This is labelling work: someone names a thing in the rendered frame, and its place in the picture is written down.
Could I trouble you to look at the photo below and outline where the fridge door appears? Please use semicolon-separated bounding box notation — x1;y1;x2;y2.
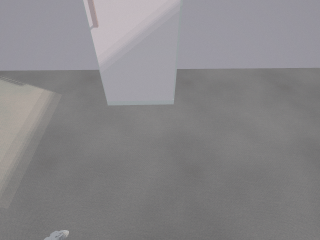
83;0;181;102

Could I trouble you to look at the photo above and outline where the left robot hand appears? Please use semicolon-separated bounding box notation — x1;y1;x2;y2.
44;230;69;240

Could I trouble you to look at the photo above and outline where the handle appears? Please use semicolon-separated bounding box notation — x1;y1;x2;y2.
87;0;99;28

